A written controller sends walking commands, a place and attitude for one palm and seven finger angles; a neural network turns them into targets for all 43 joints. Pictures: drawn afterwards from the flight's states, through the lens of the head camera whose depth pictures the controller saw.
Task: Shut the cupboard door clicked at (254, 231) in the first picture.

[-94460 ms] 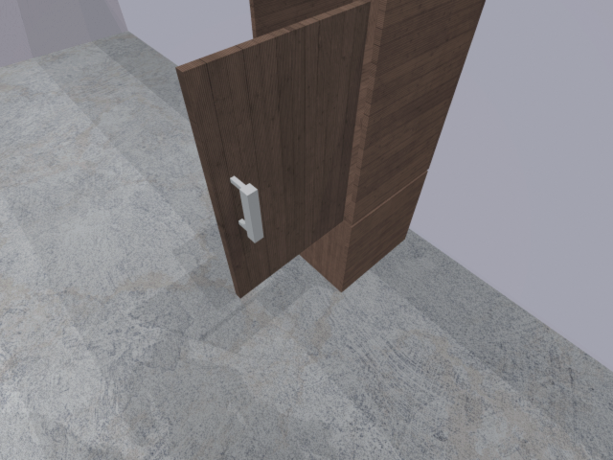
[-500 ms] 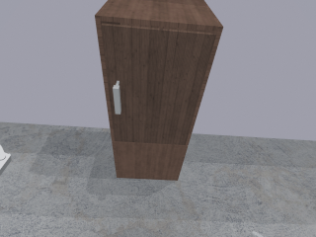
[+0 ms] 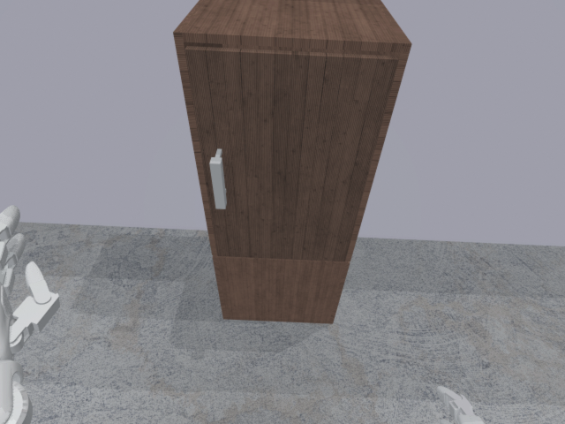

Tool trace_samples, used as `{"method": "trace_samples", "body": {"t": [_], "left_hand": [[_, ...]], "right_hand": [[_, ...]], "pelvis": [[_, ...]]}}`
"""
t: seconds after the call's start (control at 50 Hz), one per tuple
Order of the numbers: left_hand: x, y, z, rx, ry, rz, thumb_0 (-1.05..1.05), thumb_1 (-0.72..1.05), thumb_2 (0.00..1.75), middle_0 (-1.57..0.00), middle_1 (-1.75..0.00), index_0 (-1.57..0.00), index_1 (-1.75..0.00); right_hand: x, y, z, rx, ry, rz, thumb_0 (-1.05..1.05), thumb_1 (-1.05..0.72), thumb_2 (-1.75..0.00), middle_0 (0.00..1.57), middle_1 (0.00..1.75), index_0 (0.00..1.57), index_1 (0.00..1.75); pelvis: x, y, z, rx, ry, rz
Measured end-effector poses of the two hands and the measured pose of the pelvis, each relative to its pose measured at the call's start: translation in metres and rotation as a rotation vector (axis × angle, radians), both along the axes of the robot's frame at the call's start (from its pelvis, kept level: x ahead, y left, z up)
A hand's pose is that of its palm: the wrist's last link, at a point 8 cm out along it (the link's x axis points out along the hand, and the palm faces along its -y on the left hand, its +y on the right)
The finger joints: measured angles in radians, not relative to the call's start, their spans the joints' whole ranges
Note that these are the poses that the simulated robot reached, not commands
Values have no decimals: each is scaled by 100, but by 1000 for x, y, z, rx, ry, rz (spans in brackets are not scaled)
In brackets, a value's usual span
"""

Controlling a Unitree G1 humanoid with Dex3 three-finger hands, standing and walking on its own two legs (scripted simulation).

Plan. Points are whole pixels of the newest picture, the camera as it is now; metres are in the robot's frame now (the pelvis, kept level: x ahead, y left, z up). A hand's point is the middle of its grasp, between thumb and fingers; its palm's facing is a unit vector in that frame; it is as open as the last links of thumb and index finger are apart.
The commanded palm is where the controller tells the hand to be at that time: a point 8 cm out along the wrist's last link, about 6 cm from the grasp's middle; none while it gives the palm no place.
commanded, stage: stop stepping back and stand still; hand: left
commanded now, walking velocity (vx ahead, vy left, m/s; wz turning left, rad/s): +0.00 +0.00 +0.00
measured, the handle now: (220, 178) +0.62 +0.20 -0.02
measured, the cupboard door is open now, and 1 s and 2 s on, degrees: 0 0 0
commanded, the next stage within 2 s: let the arm hang, fingers relaxed in 0.14 s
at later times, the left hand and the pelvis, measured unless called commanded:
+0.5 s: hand out of the picture +0.06 +0.20 -0.14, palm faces +0.03 -0.97 -0.24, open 7.4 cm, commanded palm none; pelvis -0.04 +0.00 -0.01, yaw +2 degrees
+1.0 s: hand out of the picture -0.12 +0.17 -0.16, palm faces +0.08 -0.97 -0.23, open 7.4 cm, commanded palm none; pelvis -0.04 -0.01 +0.01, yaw +1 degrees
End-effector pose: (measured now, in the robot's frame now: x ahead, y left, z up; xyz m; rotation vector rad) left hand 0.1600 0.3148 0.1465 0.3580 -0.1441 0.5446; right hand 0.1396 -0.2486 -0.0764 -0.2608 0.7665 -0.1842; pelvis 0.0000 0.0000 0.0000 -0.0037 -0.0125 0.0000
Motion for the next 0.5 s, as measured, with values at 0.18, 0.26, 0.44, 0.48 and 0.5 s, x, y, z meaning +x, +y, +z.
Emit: {"method": "trace_samples", "body": {"t": [0.18,0.26,0.44,0.48,0.5], "left_hand": [[11,-38,60,274,-93,-296,2,88,90,-21,-31,-21,-30],[1,-23,66,335,-41,-253,1,88,90,-21,-31,-22,-30],[-58,-34,-189,-225,906,-138,1,90,90,-19,-30,-20,-29],[-97,-58,-236,-354,1064,-147,1,91,90,-19,-30,-20,-29],[-117,-71,-256,-416,1137,-151,1,91,90,-19,-30,-20,-29]], "right_hand": [[14,18,30,37,-119,5,1,-90,-90,20,30,20,30],[8,18,20,77,-100,-3,1,-90,-90,20,30,20,30],[-46,-3,-40,79,145,30,1,-90,-90,20,30,20,30],[-71,-6,-42,57,230,12,1,-90,-90,20,30,20,30],[-85,-8,-43,43,278,0,1,-90,-90,20,30,20,30]], "pelvis": [[-9,-6,6,-10,48,-18],[-10,-3,7,-19,54,-18],[-36,5,-4,-5,11,11],[-39,1,-6,-8,-3,21],[-39,0,-7,-11,-10,26]]}}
